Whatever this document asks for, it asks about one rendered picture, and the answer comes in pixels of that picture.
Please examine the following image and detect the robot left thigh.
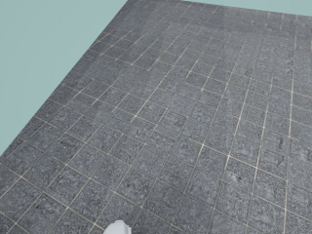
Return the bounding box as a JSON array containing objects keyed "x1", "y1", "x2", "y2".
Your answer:
[{"x1": 103, "y1": 222, "x2": 132, "y2": 234}]

